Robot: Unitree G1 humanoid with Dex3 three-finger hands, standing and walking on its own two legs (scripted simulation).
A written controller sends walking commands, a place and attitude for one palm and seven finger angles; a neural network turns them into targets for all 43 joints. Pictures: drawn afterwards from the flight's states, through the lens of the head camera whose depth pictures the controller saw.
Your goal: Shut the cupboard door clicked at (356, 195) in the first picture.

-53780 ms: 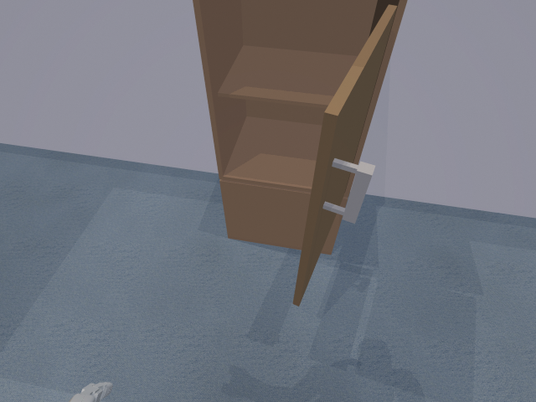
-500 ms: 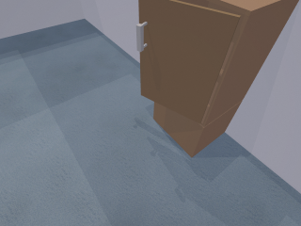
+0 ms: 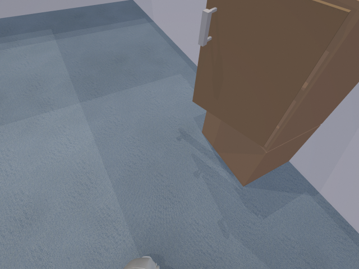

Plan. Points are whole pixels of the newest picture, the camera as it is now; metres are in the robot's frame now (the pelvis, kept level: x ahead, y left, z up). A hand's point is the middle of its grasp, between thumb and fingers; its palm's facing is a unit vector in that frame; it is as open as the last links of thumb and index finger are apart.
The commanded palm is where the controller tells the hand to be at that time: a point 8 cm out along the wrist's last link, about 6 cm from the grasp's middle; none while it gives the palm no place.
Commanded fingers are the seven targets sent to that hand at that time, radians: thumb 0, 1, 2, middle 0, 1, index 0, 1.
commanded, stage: walk to a spot facing it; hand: left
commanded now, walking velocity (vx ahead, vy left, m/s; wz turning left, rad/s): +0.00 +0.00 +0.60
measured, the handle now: (208, 26) +0.89 -0.06 +0.09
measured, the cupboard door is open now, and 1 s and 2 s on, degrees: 19 19 19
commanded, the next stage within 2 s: turn to face it in 1.80 s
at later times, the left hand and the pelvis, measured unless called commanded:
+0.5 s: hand out of the picture -0.02 +0.16 -0.12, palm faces +0.31 -0.90 -0.32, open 7.4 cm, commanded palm none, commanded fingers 0.00 0.90 0.90 -0.20 -0.30 -0.20 -0.30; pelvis -0.02 -0.06 +0.03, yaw +19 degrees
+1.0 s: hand out of the picture -0.08 +0.17 -0.13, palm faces +0.62 -0.74 -0.26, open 7.4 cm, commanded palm none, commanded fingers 0.00 0.90 0.90 -0.20 -0.30 -0.20 -0.30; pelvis +0.00 -0.05 +0.02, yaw +39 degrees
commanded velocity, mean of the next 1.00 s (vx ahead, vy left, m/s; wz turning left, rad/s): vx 0.08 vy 0.00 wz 0.60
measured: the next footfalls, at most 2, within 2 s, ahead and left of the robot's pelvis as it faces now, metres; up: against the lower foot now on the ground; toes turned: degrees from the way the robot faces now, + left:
right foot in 0.36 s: +0.03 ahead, -0.17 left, +0.00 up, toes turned +15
left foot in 0.72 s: -0.04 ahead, +0.08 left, +0.00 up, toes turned +35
